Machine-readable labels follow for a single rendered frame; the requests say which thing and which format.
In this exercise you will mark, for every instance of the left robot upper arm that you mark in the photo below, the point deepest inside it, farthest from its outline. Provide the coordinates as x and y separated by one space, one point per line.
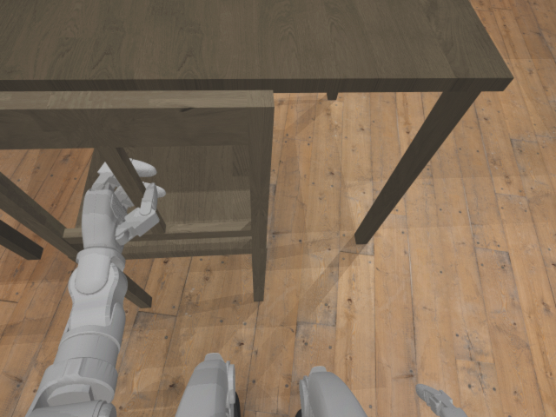
94 408

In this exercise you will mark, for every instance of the right robot hand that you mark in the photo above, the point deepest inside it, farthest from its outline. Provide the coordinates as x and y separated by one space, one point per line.
441 404

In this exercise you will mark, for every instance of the left robot hand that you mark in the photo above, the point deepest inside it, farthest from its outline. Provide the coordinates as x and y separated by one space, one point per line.
104 208

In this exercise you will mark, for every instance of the left robot forearm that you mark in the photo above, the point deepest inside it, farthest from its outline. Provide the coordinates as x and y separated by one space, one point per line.
85 365

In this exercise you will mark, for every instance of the chair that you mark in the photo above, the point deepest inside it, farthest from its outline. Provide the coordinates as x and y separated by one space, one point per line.
211 149

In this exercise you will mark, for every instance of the table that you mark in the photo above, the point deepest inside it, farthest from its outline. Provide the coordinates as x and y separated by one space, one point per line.
288 46

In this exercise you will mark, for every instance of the robot thigh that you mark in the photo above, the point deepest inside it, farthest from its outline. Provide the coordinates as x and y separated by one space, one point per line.
210 390
324 394

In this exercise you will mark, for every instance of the robot left thigh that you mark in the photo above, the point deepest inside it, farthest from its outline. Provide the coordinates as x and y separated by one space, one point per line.
210 390

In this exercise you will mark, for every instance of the robot right thigh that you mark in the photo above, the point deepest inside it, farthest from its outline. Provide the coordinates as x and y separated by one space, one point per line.
324 394

